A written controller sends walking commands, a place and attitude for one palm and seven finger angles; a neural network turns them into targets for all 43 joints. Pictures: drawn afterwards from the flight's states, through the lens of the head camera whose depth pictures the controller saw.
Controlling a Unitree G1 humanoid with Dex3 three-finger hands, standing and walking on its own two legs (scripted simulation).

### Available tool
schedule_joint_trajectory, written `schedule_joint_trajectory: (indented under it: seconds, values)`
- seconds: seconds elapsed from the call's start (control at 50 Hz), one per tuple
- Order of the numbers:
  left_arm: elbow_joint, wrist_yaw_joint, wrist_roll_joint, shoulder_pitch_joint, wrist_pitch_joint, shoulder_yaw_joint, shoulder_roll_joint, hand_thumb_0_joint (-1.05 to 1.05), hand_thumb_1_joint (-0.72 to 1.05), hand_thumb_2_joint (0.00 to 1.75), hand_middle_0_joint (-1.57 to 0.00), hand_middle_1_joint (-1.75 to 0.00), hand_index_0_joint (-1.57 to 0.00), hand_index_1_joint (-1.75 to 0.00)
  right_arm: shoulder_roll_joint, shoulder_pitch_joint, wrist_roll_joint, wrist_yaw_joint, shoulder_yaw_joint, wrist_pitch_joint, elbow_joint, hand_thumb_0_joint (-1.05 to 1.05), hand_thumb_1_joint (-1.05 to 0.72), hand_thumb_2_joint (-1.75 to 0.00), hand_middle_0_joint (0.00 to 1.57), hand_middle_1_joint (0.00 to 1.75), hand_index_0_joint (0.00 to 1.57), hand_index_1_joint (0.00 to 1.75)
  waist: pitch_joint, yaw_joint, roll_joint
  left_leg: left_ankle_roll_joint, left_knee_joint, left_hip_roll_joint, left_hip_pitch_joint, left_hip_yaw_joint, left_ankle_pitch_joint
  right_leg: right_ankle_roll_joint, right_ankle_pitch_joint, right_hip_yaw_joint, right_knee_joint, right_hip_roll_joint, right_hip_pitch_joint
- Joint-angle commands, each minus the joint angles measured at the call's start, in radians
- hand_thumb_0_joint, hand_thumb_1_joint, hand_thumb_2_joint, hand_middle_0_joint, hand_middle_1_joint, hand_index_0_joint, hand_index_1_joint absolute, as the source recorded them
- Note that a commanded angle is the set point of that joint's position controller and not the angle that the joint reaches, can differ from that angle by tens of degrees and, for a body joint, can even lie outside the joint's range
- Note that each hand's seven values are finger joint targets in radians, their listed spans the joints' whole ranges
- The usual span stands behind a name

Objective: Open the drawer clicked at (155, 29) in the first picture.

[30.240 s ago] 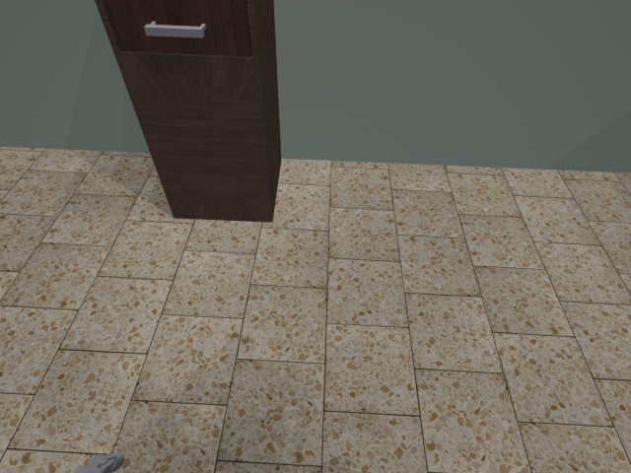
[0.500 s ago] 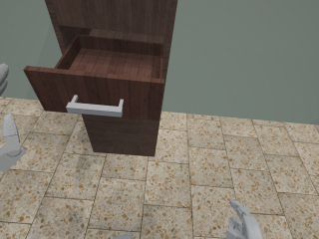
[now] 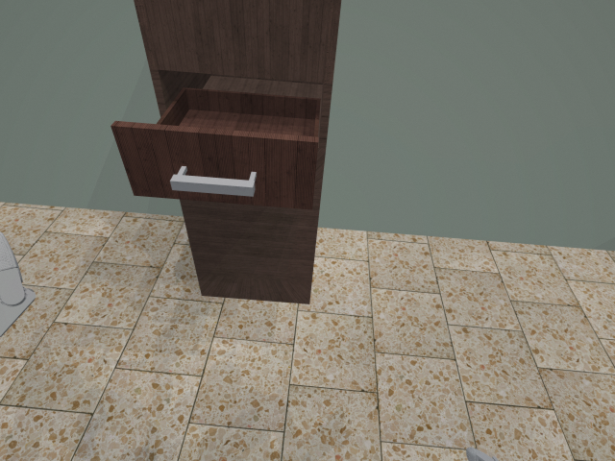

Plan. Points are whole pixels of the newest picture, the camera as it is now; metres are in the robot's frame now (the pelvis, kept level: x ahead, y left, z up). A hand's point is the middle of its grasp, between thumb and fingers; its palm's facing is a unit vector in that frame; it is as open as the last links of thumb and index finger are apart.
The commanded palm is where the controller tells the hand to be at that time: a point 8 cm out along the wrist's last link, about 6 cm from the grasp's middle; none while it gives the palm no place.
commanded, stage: stop stepping back and stand still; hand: left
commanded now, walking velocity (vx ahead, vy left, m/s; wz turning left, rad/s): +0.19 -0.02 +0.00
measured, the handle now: (215, 179) +0.61 +0.22 +0.04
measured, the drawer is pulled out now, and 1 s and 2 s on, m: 0.27 0.27 0.27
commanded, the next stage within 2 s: let the arm hang, fingers relaxed in 0.32 s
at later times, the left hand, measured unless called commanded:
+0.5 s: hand (61, 354) +0.19 +0.27 +0.11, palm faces +0.35 -0.81 -0.47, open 7.4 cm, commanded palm none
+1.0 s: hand out of the picture -0.08 +0.19 -0.17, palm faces +0.10 -0.96 -0.25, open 7.2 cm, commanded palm none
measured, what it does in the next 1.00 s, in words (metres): steps on the spot: left foot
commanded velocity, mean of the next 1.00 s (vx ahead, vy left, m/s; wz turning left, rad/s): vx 0.03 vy -0.01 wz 0.00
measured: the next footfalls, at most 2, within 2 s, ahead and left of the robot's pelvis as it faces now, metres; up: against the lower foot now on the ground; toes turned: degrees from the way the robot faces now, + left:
left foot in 0.06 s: +0.03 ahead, +0.12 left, +0.00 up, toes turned +4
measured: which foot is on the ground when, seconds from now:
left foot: up 0.00-0.04, down 0.06-1.00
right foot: down 0.00-1.00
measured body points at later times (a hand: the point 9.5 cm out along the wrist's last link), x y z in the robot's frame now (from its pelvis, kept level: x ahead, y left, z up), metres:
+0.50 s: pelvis -0.03 +0.02 -0.02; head -0.03 +0.00 +0.43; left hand +0.17 +0.31 +0.14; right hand +0.13 -0.23 -0.12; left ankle +0.00 +0.13 -0.74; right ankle -0.03 -0.09 -0.72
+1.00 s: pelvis -0.05 -0.01 +0.00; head -0.01 -0.01 +0.45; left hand -0.09 +0.24 -0.15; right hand -0.04 -0.24 -0.16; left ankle -0.01 +0.11 -0.74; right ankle -0.01 -0.11 -0.74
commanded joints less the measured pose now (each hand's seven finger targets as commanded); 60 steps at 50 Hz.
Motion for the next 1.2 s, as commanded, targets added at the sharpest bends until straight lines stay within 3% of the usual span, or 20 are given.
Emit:
schedule_joint_trajectory:
  seconds: [0.0,0.04,0.08,0.18,0.24,0.26,0.32,0.38,0.4,0.42,0.48,0.54,0.58,0.6,0.62,0.64,0.7,0.76,0.8,1.18]
  values:
    - [-0.201,0.021,0.013,-0.094,-0.057,0.038,0.162,0.0,0.9,0.9,-0.2,-0.3,-0.2,-0.3,-0.118,-0.15,-0.002,-0.017,-0.045,-0.095,-0.187,0.0,-0.9,-0.9,0.2,0.3,0.2,0.3,0.091,-0.025,0.004,0.039,-0.353,0.003,0.153,0.008,-0.043,-0.048,-0.317,0.204,-0.14,-0.166,-0.092]
    - [-0.296,0.026,0.004,-0.084,-0.08,0.078,0.2,0.0,0.9,0.9,-0.2,-0.3,-0.2,-0.3,-0.151,-0.151,0.003,-0.017,-0.059,-0.104,-0.221,0.0,-0.9,-0.9,0.2,0.3,0.2,0.3,0.049,-0.022,0.226,0.106,-0.424,0.156,0.248,-0.227,0.054,0.018,-0.098,0.089,0.129,-0.029,-0.14]
    - [-0.328,0.025,0.013,-0.054,-0.09,0.122,0.227,0.0,0.9,0.9,-0.2,-0.3,-0.2,-0.3,-0.117,-0.156,0.001,-0.004,-0.046,-0.11,-0.198,0.0,-0.9,-0.9,0.2,0.3,0.2,0.3,0.047,-0.026,0.335,0.145,-0.536,0.262,0.133,-0.358,-0.116,0.048,-0.209,0.017,0.307,0.004,-0.161]
    - [-0.237,0.029,0.008,0.028,-0.073,0.144,0.202,0.0,0.9,0.9,-0.2,-0.3,-0.2,-0.3,-0.125,-0.163,0.011,0.011,-0.049,-0.122,-0.191,0.0,-0.9,-0.9,0.2,0.3,0.2,0.3,0.068,-0.009,0.2,0.079,-0.355,0.165,-0.049,-0.128,-0.025,0.036,-0.085,0.026,0.046,0.002,0.099]
    - [-0.166,0.028,-0.005,-0.011,-0.073,0.158,0.219,0.0,0.9,0.9,-0.2,-0.3,-0.2,-0.3,-0.115,-0.153,0.018,0.024,-0.069,-0.094,-0.192,0.0,-0.9,-0.9,0.2,0.3,0.2,0.3,0.058,-0.014,-0.142,-0.006,0.12,-0.015,-0.182,0.003,-0.108,-0.134,-0.282,0.57,-0.254,-0.304,0.091]
    - [-0.14,0.025,-0.006,-0.005,-0.078,0.147,0.201,0.0,0.9,0.9,-0.2,-0.3,-0.2,-0.3,-0.117,-0.151,0.018,0.027,-0.075,-0.083,-0.184,0.0,-0.9,-0.9,0.2,0.3,0.2,0.3,0.084,-0.014,-0.101,-0.007,0.248,0.003,-0.217,-0.049,-0.102,-0.162,-0.208,0.575,-0.276,-0.334,0.088]
    - [-0.134,0.015,-0.001,0.005,-0.092,0.134,0.182,0.0,0.9,0.9,-0.2,-0.3,-0.2,-0.3,-0.094,-0.156,0.01,0.03,-0.05,-0.067,-0.187,0.0,-0.9,-0.9,0.2,0.3,0.2,0.3,0.079,-0.026,-0.056,-0.008,0.104,0.036,-0.09,-0.046,-0.01,-0.131,0.062,0.306,-0.211,-0.264,0.014]
    - [-0.195,0.02,-0.003,0.001,-0.088,0.1,0.163,0.0,0.9,0.9,-0.2,-0.3,-0.2,-0.3,-0.09,-0.164,0.003,0.019,-0.039,-0.07,-0.193,0.0,-0.9,-0.9,0.2,0.3,0.2,0.3,0.061,-0.03,-0.018,0.006,-0.232,0.002,0.156,0.017,0.096,-0.062,-0.051,0.189,-0.174,-0.191,-0.059]
    - [0.662,-0.116,0.103,-0.075,0.118,-0.332,-0.097,0.0,0.9,0.9,-0.2,-0.3,-0.2,-0.3,-0.215,-0.085,-0.003,0.114,-0.094,-0.098,0.075,0.0,-0.9,-0.9,0.2,0.3,0.2,0.3,0.101,-0.114,0.159,0.044,-0.179,0.135,0.19,-0.152,0.394,0.01,0.095,0.011,0.191,-0.189,-0.286]
    - [0.693,-0.145,0.068,-0.01,0.198,-0.338,-0.137,0.0,0.9,0.9,-0.2,-0.3,-0.2,-0.3,-0.193,-0.051,-0.005,0.103,-0.08,-0.029,0.031,0.0,-0.9,-0.9,0.2,0.3,0.2,0.3,0.069,-0.069,0.331,0.125,-0.326,0.246,0.128,-0.338,0.497,0.066,-0.174,0.025,0.425,-0.022,-0.306]
    - [0.744,-0.149,0.072,-0.166,0.217,-0.374,-0.141,0.0,0.9,0.9,-0.2,-0.3,-0.2,-0.3,-0.198,-0.08,-0.052,0.065,-0.071,0.001,-0.038,0.0,-0.9,-0.9,0.2,0.3,0.2,0.3,0.004,-0.055,0.03,0.243,-0.301,0.306,0.145,-0.475,0.752,0.082,-0.338,0.151,0.658,-0.015,-0.358]
    - [0.992,-0.149,0.056,-0.225,0.224,-0.386,-0.109,0.0,0.9,0.9,-0.2,-0.3,-0.2,-0.3,-0.207,-0.13,-0.05,0.058,-0.06,0.041,-0.009,0.0,-0.9,-0.9,0.2,0.3,0.2,0.3,0.0,-0.011,0.078,0.189,-0.298,0.232,0.117,-0.291,0.761,0.078,-0.278,0.119,0.464,-0.007,-0.182]
    - [1.177,-0.152,0.055,-0.144,0.221,-0.382,-0.067,0.0,0.9,0.9,-0.2,-0.3,-0.2,-0.3,-0.18,-0.192,-0.032,0.06,-0.05,0.072,0.026,0.0,-0.9,-0.9,0.2,0.3,0.2,0.3,0.0,0.051,0.119,0.087,-0.246,0.126,-0.052,-0.183,0.339,0.068,-0.052,0.13,0.133,-0.011,0.105]
    - [1.247,-0.15,0.061,-0.136,0.211,-0.379,-0.003,0.0,0.9,0.9,-0.2,-0.3,-0.2,-0.3,-0.11,-0.188,-0.015,0.063,-0.041,0.084,0.037,0.0,-0.9,-0.9,0.2,0.3,0.2,0.3,0.037,0.043,-0.072,0.006,-0.127,-0.012,-0.092,-0.097,0.037,0.028,-0.06,0.372,-0.096,-0.137,0.068]
    - [1.285,-0.153,0.059,-0.198,0.207,-0.388,0.044,0.0,0.9,0.9,-0.2,-0.3,-0.2,-0.3,-0.099,-0.163,-0.009,0.069,-0.039,0.093,0.047,0.0,-0.9,-0.9,0.2,0.3,0.2,0.3,0.103,0.0,-0.094,-0.022,-0.065,-0.05,-0.039,-0.05,-0.099,-0.057,-0.096,0.526,-0.227,-0.283,-0.068]
    - [1.314,-0.152,0.059,-0.256,0.205,-0.396,0.056,0.0,0.9,0.9,-0.2,-0.3,-0.2,-0.3,-0.103,-0.134,-0.014,0.073,-0.043,0.105,0.078,0.0,-0.9,-0.9,0.2,0.3,0.2,0.3,0.101,-0.016,-0.024,-0.021,-0.007,-0.041,0.047,-0.06,-0.123,-0.094,-0.221,0.514,-0.266,-0.285,-0.15]
    - [1.423,-0.139,0.056,-0.306,0.194,-0.378,-0.063,0.0,0.9,0.9,-0.2,-0.3,-0.2,-0.3,-0.084,-0.084,-0.018,0.055,-0.06,0.102,0.168,0.0,-0.9,-0.9,0.2,0.3,0.2,0.3,0.08,-0.041,-0.018,-0.005,-0.04,-0.017,0.108,-0.089,0.012,-0.099,0.099,0.367,-0.18,-0.19,-0.059]
    - [1.515,-0.134,0.045,-0.29,0.198,-0.403,-0.113,0.0,0.9,0.9,-0.2,-0.3,-0.2,-0.3,-0.057,-0.038,-0.015,0.048,-0.044,0.092,0.244,0.0,-0.9,-0.9,0.2,0.3,0.2,0.3,0.05,-0.039,0.09,0.013,-0.31,0.042,0.253,-0.143,0.29,-0.023,0.179,0.229,-0.078,-0.088,-0.032]
    - [1.572,-0.134,0.042,-0.271,0.215,-0.412,-0.121,0.0,0.9,0.9,-0.2,-0.3,-0.2,-0.3,-0.073,-0.067,-0.019,0.045,-0.043,0.093,0.281,0.0,-0.9,-0.9,0.2,0.3,0.2,0.3,0.089,-0.012,0.217,0.03,-0.407,0.087,0.165,-0.204,0.156,0.005,0.017,0.178,-0.087,-0.044,0.017]
    - [1.728,-0.125,0.044,-0.229,0.206,-0.425,-0.134,0.0,0.9,0.9,-0.2,-0.3,-0.2,-0.3,-0.031,0.008,-0.014,0.041,-0.041,0.097,0.402,0.0,-0.9,-0.9,0.2,0.3,0.2,0.3,0.189,-0.018,0.051,0.011,-0.431,0.051,0.186,-0.137,0.116,0.006,-0.049,0.203,-0.174,-0.065,-0.029]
